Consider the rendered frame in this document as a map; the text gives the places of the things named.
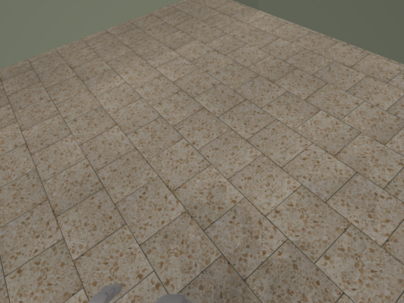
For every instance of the robot left hand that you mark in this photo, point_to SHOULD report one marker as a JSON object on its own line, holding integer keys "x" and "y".
{"x": 106, "y": 294}

